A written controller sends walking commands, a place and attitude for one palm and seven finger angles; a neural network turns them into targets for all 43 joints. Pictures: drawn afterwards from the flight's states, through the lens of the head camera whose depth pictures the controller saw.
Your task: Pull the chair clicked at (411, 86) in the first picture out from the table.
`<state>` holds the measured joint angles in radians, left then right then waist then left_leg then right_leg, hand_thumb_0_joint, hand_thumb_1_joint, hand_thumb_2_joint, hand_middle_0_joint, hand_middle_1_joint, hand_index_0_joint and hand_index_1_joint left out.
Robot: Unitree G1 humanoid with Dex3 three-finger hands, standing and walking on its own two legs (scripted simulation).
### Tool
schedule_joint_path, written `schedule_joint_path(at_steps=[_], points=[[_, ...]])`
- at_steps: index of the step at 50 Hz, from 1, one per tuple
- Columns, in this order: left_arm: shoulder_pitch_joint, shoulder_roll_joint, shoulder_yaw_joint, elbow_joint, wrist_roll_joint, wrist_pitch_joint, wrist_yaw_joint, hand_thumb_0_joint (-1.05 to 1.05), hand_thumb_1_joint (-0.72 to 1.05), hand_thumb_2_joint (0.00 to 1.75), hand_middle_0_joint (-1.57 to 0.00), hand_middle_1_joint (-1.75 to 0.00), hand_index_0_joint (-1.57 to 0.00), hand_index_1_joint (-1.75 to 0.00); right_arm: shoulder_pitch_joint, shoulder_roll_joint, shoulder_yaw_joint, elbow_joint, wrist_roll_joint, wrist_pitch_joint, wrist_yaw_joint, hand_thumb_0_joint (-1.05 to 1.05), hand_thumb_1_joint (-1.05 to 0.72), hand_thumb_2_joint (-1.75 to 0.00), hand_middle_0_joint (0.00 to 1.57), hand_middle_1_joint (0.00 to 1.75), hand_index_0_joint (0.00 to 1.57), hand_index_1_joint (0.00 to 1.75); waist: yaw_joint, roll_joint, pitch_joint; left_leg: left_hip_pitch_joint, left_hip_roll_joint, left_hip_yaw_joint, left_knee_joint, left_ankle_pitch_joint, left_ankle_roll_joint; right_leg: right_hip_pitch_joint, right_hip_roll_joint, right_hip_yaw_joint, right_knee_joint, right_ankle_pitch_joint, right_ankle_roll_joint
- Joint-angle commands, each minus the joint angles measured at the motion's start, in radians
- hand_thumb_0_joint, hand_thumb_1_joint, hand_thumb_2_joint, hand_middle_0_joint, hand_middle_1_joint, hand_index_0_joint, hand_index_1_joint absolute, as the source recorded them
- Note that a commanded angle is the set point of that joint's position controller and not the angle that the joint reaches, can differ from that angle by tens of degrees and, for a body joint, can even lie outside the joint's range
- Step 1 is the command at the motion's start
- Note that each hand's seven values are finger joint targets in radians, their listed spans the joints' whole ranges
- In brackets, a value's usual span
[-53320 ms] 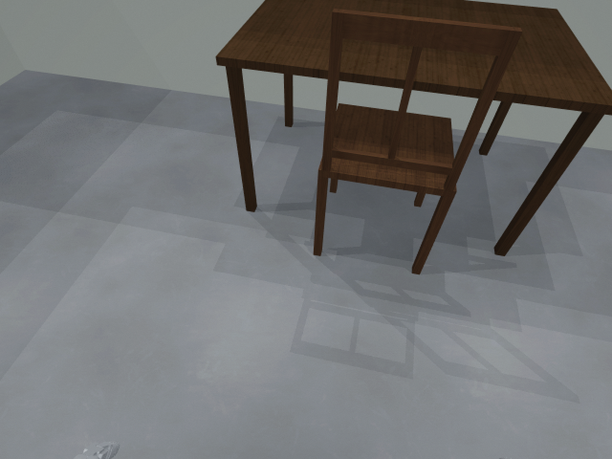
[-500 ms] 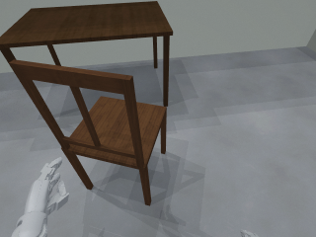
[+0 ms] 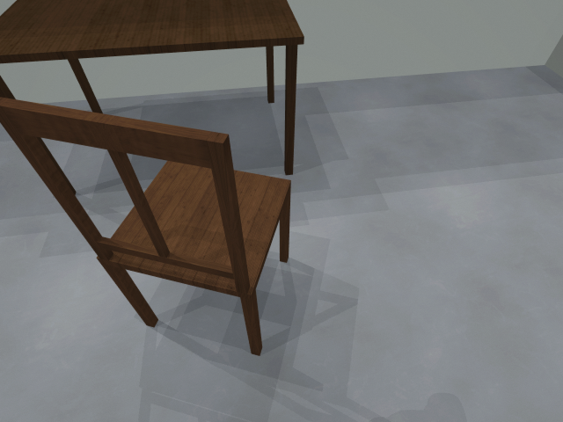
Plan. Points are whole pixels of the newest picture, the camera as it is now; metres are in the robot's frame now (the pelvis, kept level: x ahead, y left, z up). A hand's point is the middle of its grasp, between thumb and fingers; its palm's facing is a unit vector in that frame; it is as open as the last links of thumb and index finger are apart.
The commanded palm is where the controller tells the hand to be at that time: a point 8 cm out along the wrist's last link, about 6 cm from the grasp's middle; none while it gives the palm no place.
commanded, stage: let the arm hang, fingers relaxed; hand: left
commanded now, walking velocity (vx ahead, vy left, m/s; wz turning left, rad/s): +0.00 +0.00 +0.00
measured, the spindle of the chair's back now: (143, 209) +0.51 +0.33 -0.06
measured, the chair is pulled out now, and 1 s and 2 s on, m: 0.66 0.66 0.66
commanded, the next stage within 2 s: look to check the result in 0.48 s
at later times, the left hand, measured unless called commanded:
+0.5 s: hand out of the picture -0.02 +0.13 -0.18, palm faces +0.05 -0.99 -0.14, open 7.4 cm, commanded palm none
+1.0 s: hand out of the picture -0.01 +0.13 -0.18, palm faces +0.06 -0.99 -0.16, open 7.4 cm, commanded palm none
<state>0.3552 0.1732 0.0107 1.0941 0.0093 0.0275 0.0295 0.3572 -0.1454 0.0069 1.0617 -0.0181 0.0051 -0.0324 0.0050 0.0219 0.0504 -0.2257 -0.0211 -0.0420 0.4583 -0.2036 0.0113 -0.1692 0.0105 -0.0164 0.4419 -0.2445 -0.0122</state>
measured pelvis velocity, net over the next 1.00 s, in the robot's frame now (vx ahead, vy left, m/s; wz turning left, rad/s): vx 0.01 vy -0.02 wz -0.01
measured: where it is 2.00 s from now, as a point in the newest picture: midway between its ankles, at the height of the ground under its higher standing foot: outside the picture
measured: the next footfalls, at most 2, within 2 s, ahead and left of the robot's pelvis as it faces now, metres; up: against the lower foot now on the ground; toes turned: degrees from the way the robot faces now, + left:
none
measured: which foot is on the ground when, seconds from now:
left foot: down 0.00-1.00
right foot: down 0.00-1.00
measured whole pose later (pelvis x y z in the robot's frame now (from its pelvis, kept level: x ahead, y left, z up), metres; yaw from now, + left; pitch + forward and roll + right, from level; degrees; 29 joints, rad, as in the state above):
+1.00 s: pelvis +0.01 -0.02 +0.00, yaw -1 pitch -2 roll +0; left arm 0.34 0.09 0.01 1.11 0.01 0.00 0.04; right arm 0.35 -0.10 0.00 1.11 -0.02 -0.01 -0.05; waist 0.00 0.01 0.04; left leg -0.20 0.00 -0.04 0.45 -0.22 -0.01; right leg -0.15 0.03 -0.01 0.45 -0.27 -0.04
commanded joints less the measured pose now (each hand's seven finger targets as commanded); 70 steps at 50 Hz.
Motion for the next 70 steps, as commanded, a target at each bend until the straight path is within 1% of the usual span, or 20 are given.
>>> schedule_joint_path(at_steps=[1, 3, 5, 8, 10, 13, 15, 18, 19, 21, 31, 33, 37, 45, 49, 50, 53, 60, 62, 70], points=[[0.059, 0.060, 0.003, -0.018, 0.001, -0.026, 0.006, 0.00, 0.90, 0.90, -0.20, -0.30, -0.20, -0.30, 0.076, -0.092, -0.020, -0.008, 0.002, -0.015, -0.005, 0.00, -0.90, -0.90, 0.20, 0.30, 0.20, 0.30, -0.007, -0.036, 0.046, -0.012, 0.090, -0.088, -0.100, -0.004, 0.043, -0.068, -0.091, 0.091, -0.095, -0.003, -0.043], [0.063, 0.055, 0.002, -0.013, 0.002, -0.028, 0.008, 0.00, 0.90, 0.90, -0.20, -0.30, -0.20, -0.30, 0.082, -0.084, -0.019, 0.002, 0.003, -0.015, -0.005, 0.00, -0.90, -0.90, 0.20, 0.30, 0.20, 0.30, -0.009, -0.057, 0.048, -0.010, 0.087, -0.080, -0.091, 0.007, 0.042, -0.070, -0.092, 0.094, -0.096, 0.001, -0.042], [0.071, 0.047, 0.001, -0.010, 0.002, -0.027, 0.010, 0.00, 0.90, 0.90, -0.20, -0.30, -0.20, -0.30, 0.076, -0.075, -0.019, 0.007, 0.002, -0.011, -0.004, 0.00, -0.90, -0.90, 0.20, 0.30, 0.20, 0.30, -0.009, -0.054, 0.078, -0.024, 0.080, -0.075, -0.092, -0.023, 0.039, -0.096, -0.091, 0.103, -0.105, -0.037, -0.044], [0.075, 0.039, 0.003, -0.007, 0.003, -0.029, 0.011, 0.00, 0.90, 0.90, -0.20, -0.30, -0.20, -0.30, 0.083, -0.062, -0.021, 0.016, 0.001, -0.011, -0.004, 0.00, -0.90, -0.90, 0.20, 0.30, 0.20, 0.30, -0.011, -0.027, 0.072, -0.017, 0.078, -0.070, -0.088, -0.042, 0.037, -0.108, -0.092, 0.109, -0.110, -0.065, -0.046], [0.077, 0.034, 0.005, -0.006, 0.003, -0.029, 0.011, 0.00, 0.90, 0.90, -0.20, -0.30, -0.20, -0.30, 0.082, -0.054, -0.020, 0.019, 0.000, -0.012, -0.005, 0.00, -0.90, -0.90, 0.20, 0.30, 0.20, 0.30, -0.009, -0.015, 0.085, -0.032, 0.078, -0.069, -0.088, -0.031, 0.035, -0.107, -0.089, 0.107, -0.105, -0.048, -0.047], [0.078, 0.023, 0.006, -0.005, 0.003, -0.033, 0.011, 0.00, 0.90, 0.90, -0.20, -0.30, -0.20, -0.30, 0.087, -0.048, -0.021, 0.021, 0.000, -0.017, -0.008, 0.00, -0.90, -0.90, 0.20, 0.30, 0.20, 0.30, -0.009, -0.018, 0.059, -0.012, 0.080, -0.068, -0.081, 0.000, 0.036, -0.094, -0.089, 0.108, -0.099, -0.018, -0.048], [0.077, 0.022, 0.007, -0.007, 0.003, -0.033, 0.012, 0.00, 0.90, 0.90, -0.20, -0.30, -0.20, -0.30, 0.092, -0.043, -0.020, 0.024, 0.001, -0.016, -0.007, 0.00, -0.90, -0.90, 0.20, 0.30, 0.20, 0.30, -0.010, -0.027, 0.067, -0.029, 0.080, -0.066, -0.081, 0.001, 0.034, -0.088, -0.088, 0.106, -0.099, -0.020, -0.049], [0.079, 0.017, 0.008, -0.005, 0.001, -0.034, 0.012, 0.00, 0.90, 0.90, -0.20, -0.30, -0.20, -0.30, 0.093, -0.039, -0.021, 0.027, 0.002, -0.019, -0.010, 0.00, -0.90, -0.90, 0.20, 0.30, 0.20, 0.30, -0.008, -0.007, 0.058, -0.013, 0.081, -0.061, -0.073, 0.022, 0.033, -0.083, -0.092, 0.105, -0.100, 0.000, -0.049], [0.078, 0.009, 0.008, -0.003, 0.002, -0.034, 0.012, 0.00, 0.90, 0.90, -0.20, -0.30, -0.20, -0.30, 0.098, -0.028, -0.020, 0.026, 0.001, -0.017, -0.011, 0.00, -0.90, -0.90, 0.20, 0.30, 0.20, 0.30, -0.008, -0.021, 0.068, -0.025, 0.080, -0.061, -0.070, 0.018, 0.034, -0.077, -0.087, 0.099, -0.103, 0.000, -0.049], [0.079, 0.010, 0.009, -0.003, 0.001, -0.034, 0.012, 0.00, 0.90, 0.90, -0.20, -0.30, -0.20, -0.30, 0.099, -0.033, -0.021, 0.030, 0.000, -0.018, -0.012, 0.00, -0.90, -0.90, 0.20, 0.30, 0.20, 0.30, -0.009, 0.003, 0.066, -0.013, 0.082, -0.065, -0.075, 0.024, 0.033, -0.087, -0.088, 0.106, -0.099, 0.001, -0.051], [0.080, 0.007, 0.010, -0.004, -0.002, -0.033, 0.012, 0.00, 0.90, 0.90, -0.20, -0.30, -0.20, -0.30, 0.108, -0.034, -0.022, 0.036, 0.001, -0.018, -0.014, 0.00, -0.90, -0.90, 0.20, 0.30, 0.20, 0.30, -0.008, -0.018, 0.063, -0.002, 0.085, -0.064, -0.072, 0.034, 0.032, -0.079, -0.087, 0.105, -0.102, 0.004, -0.052], [0.082, 0.010, 0.010, -0.003, -0.002, -0.033, 0.012, 0.00, 0.90, 0.90, -0.20, -0.30, -0.20, -0.30, 0.111, -0.036, -0.021, 0.038, 0.001, -0.020, -0.015, 0.00, -0.90, -0.90, 0.20, 0.30, 0.20, 0.30, -0.008, 0.008, 0.054, 0.002, 0.089, -0.066, -0.079, 0.041, 0.034, -0.071, -0.085, 0.100, -0.096, 0.020, -0.050], [0.083, 0.010, 0.010, -0.001, -0.002, -0.036, 0.012, 0.00, 0.90, 0.90, -0.20, -0.30, -0.20, -0.30, 0.112, -0.037, -0.021, 0.037, 0.003, -0.022, -0.016, 0.00, -0.90, -0.90, 0.20, 0.30, 0.20, 0.30, -0.007, -0.028, 0.043, 0.007, 0.089, -0.062, -0.071, 0.078, 0.033, -0.050, -0.087, 0.100, -0.092, 0.063, -0.049], [0.081, 0.006, 0.010, -0.001, -0.001, -0.035, 0.013, 0.00, 0.90, 0.90, -0.20, -0.30, -0.20, -0.30, 0.103, -0.035, -0.021, 0.043, 0.003, -0.022, -0.017, 0.00, -0.90, -0.90, 0.20, 0.30, 0.20, 0.30, -0.008, -0.006, 0.059, 0.011, 0.091, -0.061, -0.082, 0.083, 0.034, -0.055, -0.083, 0.100, -0.090, 0.074, -0.048], [0.082, 0.006, 0.009, 0.003, -0.001, -0.035, 0.014, 0.00, 0.90, 0.90, -0.20, -0.30, -0.20, -0.30, 0.102, -0.026, -0.020, 0.042, 0.005, -0.018, -0.016, 0.00, -0.90, -0.90, 0.20, 0.30, 0.20, 0.30, -0.006, -0.028, 0.071, -0.002, 0.087, -0.057, -0.073, 0.065, 0.035, -0.046, -0.087, 0.094, -0.104, 0.058, -0.047], [0.083, 0.007, 0.009, -0.001, -0.001, -0.035, 0.013, 0.00, 0.90, 0.90, -0.20, -0.30, -0.20, -0.30, 0.094, -0.035, -0.022, 0.041, 0.004, -0.019, -0.016, 0.00, -0.90, -0.90, 0.20, 0.30, 0.20, 0.30, -0.009, -0.020, 0.079, 0.007, 0.085, -0.056, -0.076, 0.060, 0.031, -0.070, -0.086, 0.109, -0.103, 0.048, -0.049], [0.084, 0.006, 0.011, -0.002, -0.002, -0.038, 0.013, 0.00, 0.90, 0.90, -0.20, -0.30, -0.20, -0.30, 0.094, -0.037, -0.022, 0.040, 0.004, -0.022, -0.017, 0.00, -0.90, -0.90, 0.20, 0.30, 0.20, 0.30, -0.008, -0.022, 0.045, 0.031, 0.089, -0.057, -0.069, 0.094, 0.033, -0.049, -0.090, 0.105, -0.099, 0.085, -0.049], [0.081, 0.007, 0.011, -0.003, -0.001, -0.037, 0.013, 0.00, 0.90, 0.90, -0.20, -0.30, -0.20, -0.30, 0.091, -0.034, -0.022, 0.044, 0.004, -0.018, -0.016, 0.00, -0.90, -0.90, 0.20, 0.30, 0.20, 0.30, -0.009, -0.030, 0.074, 0.011, 0.086, -0.053, -0.071, 0.075, 0.029, -0.055, -0.088, 0.107, -0.106, 0.068, -0.050], [0.086, 0.008, 0.011, -0.001, -0.002, -0.039, 0.013, 0.00, 0.90, 0.90, -0.20, -0.30, -0.20, -0.30, 0.091, -0.035, -0.023, 0.044, 0.004, -0.019, -0.017, 0.00, -0.90, -0.90, 0.20, 0.30, 0.20, 0.30, -0.009, -0.011, 0.064, 0.028, 0.087, -0.052, -0.067, 0.084, 0.029, -0.056, -0.091, 0.107, -0.109, 0.070, -0.051], [0.088, 0.009, 0.011, -0.002, -0.003, -0.037, 0.013, 0.00, 0.90, 0.90, -0.20, -0.30, -0.20, -0.30, 0.093, -0.037, -0.022, 0.046, 0.006, -0.020, -0.017, 0.00, -0.90, -0.90, 0.20, 0.30, 0.20, 0.30, -0.006, -0.020, 0.062, 0.021, 0.089, -0.054, -0.070, 0.084, 0.029, -0.046, -0.087, 0.108, -0.106, 0.077, -0.050]])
